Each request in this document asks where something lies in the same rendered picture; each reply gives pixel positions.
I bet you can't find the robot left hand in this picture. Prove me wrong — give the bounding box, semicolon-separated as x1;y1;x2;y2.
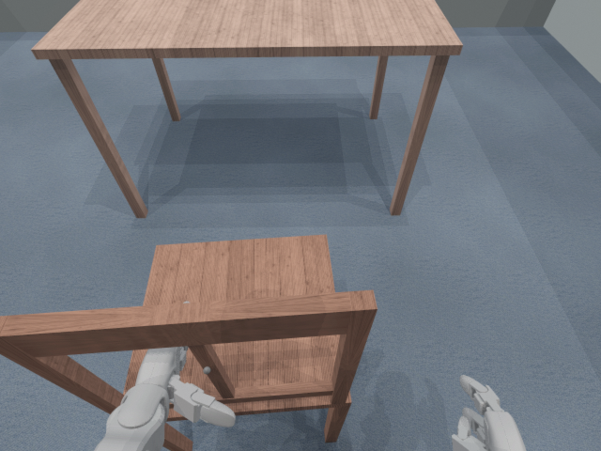
135;301;236;428

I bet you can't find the table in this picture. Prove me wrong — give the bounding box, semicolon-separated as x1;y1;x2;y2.
31;0;463;218

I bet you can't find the robot right hand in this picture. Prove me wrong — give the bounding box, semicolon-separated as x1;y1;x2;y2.
452;375;527;451

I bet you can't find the chair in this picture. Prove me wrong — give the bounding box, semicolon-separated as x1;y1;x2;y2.
0;234;378;451

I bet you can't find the left robot forearm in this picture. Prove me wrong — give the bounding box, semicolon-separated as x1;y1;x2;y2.
94;383;169;451

